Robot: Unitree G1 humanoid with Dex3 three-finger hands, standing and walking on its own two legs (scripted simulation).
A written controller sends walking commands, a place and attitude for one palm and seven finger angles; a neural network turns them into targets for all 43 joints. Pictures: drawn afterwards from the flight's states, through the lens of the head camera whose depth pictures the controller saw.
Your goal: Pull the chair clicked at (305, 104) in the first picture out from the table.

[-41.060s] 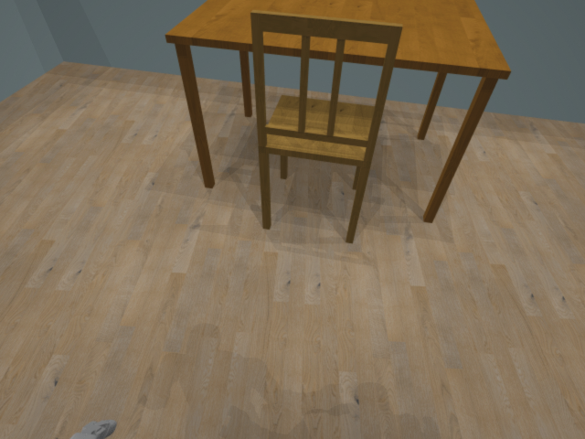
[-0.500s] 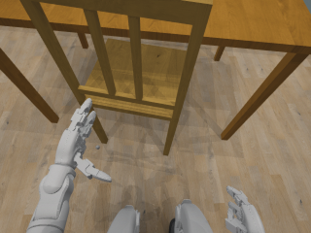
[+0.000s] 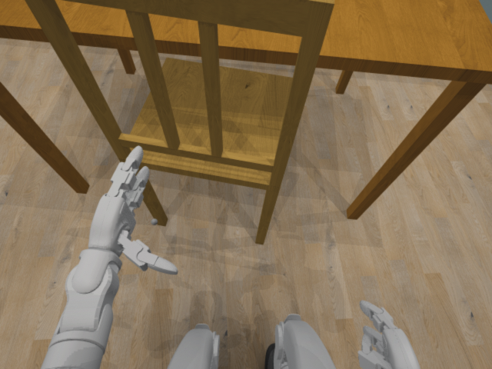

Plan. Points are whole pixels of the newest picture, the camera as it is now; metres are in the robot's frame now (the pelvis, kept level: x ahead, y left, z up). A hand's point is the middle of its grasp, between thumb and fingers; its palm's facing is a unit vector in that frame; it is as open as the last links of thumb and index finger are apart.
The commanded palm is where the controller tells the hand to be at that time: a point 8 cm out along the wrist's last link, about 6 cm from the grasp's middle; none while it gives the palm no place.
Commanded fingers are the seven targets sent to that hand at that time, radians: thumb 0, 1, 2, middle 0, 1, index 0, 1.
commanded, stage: aim the fingers beside a spindle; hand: left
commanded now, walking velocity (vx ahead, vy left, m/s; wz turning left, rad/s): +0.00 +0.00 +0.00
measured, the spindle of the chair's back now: (159, 93) +0.58 +0.17 +0.05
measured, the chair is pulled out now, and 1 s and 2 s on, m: -0.09 -0.09 -0.09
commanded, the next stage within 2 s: none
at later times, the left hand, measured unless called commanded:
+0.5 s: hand (158, 226) +0.33 +0.14 +0.03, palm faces -0.13 -0.99 -0.04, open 16.9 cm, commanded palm +0.32 +0.20 +0.02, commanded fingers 0.00 -0.50 0.30 -0.06 -0.08 -0.06 -0.08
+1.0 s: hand (159, 229) +0.33 +0.14 +0.01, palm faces -0.13 -0.99 -0.04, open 16.9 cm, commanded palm +0.31 +0.20 +0.02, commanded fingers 0.00 -0.50 0.30 -0.06 -0.08 -0.06 -0.08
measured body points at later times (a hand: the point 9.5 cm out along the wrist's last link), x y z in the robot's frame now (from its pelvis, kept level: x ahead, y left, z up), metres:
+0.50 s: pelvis +0.00 +0.00 +0.00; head +0.11 +0.01 +0.44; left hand +0.33 +0.20 +0.03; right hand +0.16 -0.24 -0.10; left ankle -0.01 +0.10 -0.63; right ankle +0.04 -0.11 -0.63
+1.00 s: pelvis +0.00 +0.00 +0.00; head +0.10 +0.00 +0.44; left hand +0.33 +0.20 +0.02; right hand +0.15 -0.25 -0.10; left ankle -0.01 +0.10 -0.63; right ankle +0.04 -0.11 -0.63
